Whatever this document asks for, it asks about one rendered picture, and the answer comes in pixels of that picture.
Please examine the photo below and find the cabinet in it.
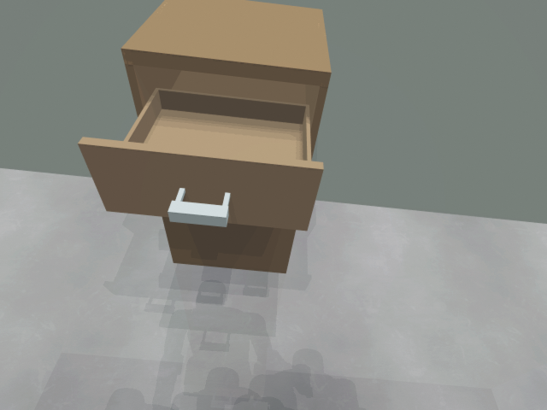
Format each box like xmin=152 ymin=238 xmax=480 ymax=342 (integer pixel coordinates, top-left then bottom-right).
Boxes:
xmin=121 ymin=0 xmax=332 ymax=273

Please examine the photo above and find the handle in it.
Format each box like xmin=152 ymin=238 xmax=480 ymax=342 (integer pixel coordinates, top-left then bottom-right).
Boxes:
xmin=168 ymin=188 xmax=230 ymax=227

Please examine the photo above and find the drawer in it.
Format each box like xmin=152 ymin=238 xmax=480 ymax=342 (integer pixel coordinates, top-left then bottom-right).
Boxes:
xmin=78 ymin=88 xmax=324 ymax=231

